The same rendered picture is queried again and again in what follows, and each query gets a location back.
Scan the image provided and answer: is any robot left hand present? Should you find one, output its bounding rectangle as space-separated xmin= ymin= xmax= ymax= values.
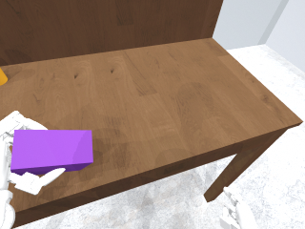
xmin=0 ymin=111 xmax=66 ymax=196

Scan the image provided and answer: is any robot right hand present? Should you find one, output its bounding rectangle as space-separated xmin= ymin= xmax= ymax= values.
xmin=219 ymin=186 xmax=257 ymax=229

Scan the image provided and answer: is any table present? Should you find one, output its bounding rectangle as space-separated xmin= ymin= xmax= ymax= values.
xmin=0 ymin=0 xmax=303 ymax=229

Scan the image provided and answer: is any sponge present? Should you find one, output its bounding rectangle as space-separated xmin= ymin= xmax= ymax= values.
xmin=10 ymin=129 xmax=93 ymax=176

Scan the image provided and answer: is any robot left forearm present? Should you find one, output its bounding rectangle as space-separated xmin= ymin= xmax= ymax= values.
xmin=0 ymin=190 xmax=15 ymax=229

